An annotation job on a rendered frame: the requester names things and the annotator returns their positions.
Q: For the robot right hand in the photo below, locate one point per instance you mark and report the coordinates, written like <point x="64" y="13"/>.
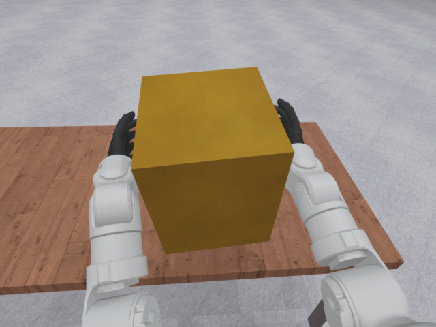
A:
<point x="290" y="121"/>

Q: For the carton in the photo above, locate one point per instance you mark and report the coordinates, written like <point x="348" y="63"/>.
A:
<point x="211" y="158"/>

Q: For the robot left hand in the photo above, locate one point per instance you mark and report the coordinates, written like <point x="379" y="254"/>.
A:
<point x="119" y="144"/>

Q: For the robot left forearm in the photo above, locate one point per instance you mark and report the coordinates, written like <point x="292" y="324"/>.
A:
<point x="117" y="260"/>

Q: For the right robot upper arm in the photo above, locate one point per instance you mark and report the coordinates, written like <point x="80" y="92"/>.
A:
<point x="365" y="296"/>

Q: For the robot right forearm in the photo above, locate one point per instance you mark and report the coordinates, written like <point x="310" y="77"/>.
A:
<point x="336" y="240"/>

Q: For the left robot upper arm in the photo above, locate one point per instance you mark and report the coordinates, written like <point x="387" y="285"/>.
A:
<point x="138" y="309"/>

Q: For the table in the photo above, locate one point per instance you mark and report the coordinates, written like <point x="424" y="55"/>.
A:
<point x="46" y="183"/>

